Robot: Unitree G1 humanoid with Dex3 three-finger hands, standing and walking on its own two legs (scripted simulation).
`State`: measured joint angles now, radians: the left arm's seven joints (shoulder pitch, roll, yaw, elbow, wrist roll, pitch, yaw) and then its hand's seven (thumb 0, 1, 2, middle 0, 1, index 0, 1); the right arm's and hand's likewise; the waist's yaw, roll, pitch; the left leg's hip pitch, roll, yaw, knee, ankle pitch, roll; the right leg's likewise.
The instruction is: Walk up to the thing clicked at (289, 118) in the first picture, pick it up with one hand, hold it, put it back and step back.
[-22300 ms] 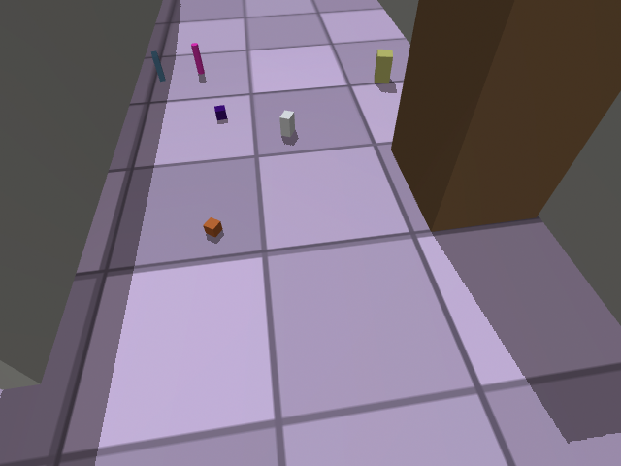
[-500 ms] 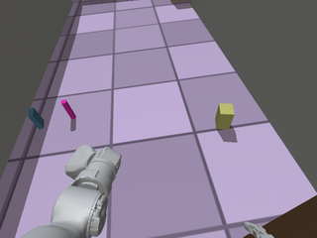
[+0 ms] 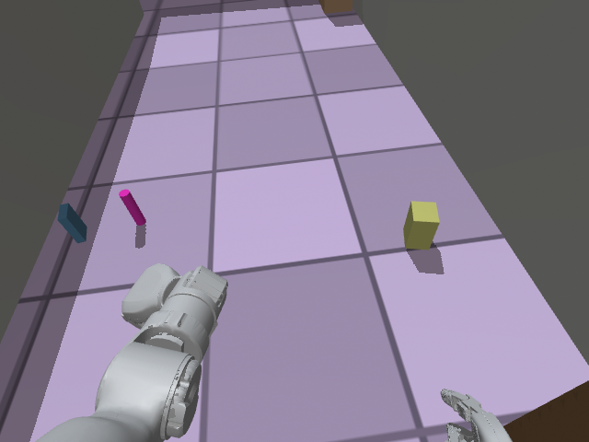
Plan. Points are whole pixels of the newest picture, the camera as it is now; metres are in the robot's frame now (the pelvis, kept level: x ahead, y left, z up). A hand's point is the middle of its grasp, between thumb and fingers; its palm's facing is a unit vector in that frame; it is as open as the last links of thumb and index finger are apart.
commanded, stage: hold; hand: left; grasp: from above
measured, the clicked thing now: (186, 320) +0.33 +0.22 -0.09
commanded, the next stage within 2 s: crouch in 0.62 s
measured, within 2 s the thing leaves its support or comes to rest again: neither
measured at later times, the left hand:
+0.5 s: hand (172, 299) +0.33 +0.22 -0.02, palm faces -0.12 -0.43 -0.89, open 9.2 cm
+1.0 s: hand (179, 324) +0.30 +0.21 -0.05, palm faces -0.20 -0.41 -0.89, open 9.0 cm
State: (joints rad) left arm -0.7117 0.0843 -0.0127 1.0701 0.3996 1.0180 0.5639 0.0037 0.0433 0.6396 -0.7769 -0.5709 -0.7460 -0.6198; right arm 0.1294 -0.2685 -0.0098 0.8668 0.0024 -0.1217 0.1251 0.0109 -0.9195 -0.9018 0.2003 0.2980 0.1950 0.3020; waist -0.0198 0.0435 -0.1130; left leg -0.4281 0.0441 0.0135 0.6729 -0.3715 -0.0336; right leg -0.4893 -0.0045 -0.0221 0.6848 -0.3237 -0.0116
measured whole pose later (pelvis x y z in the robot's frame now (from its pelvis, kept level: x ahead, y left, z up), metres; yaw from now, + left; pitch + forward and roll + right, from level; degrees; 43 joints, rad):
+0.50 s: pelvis +0.02 +0.00 +0.00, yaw +0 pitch +8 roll +0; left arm -0.71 0.08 -0.02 1.06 0.43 1.02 0.53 0.00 0.01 0.74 -0.73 -0.65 -0.70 -0.70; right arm 0.13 -0.27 -0.03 0.84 0.01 -0.10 0.14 0.01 -0.92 -0.90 0.20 0.30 0.19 0.30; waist 0.00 0.04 -0.12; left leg -0.38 0.03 0.01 0.62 -0.38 -0.03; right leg -0.44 -0.01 -0.02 0.65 -0.34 -0.01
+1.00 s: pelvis +0.00 -0.01 +0.00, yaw +0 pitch +10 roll +0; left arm -0.78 0.10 0.02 1.26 0.43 0.96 0.61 0.00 0.09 0.62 -0.75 -0.55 -0.73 -0.58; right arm 0.11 -0.25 -0.02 0.87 0.00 -0.14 0.13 0.01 -0.89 -0.89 0.20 0.30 0.20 0.30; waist -0.03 0.02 -0.12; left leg -0.50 0.06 0.00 0.67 -0.35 -0.04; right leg -0.56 0.01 -0.03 0.68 -0.31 -0.03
